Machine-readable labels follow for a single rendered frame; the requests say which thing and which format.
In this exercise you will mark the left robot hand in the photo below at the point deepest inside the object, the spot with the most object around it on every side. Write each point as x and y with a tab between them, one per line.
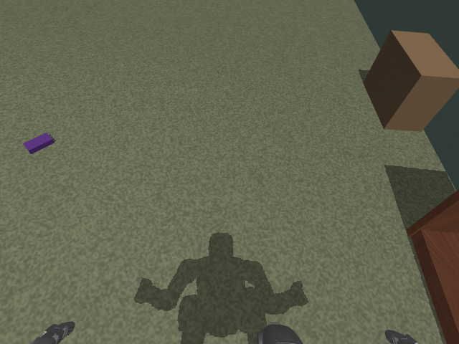
55	333

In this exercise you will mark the right robot hand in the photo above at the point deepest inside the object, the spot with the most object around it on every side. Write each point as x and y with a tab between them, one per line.
397	338

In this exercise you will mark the bookshelf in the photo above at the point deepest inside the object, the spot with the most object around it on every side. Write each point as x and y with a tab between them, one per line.
436	240

